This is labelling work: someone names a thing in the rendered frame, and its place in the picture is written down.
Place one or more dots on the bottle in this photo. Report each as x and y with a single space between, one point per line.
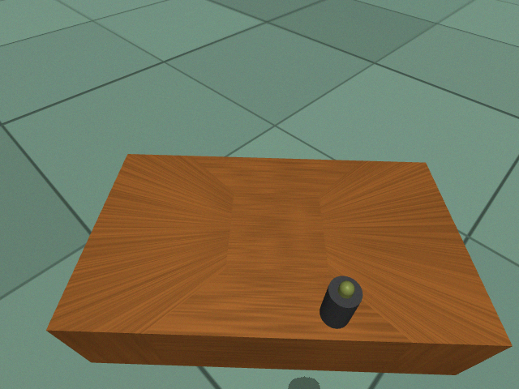
341 300

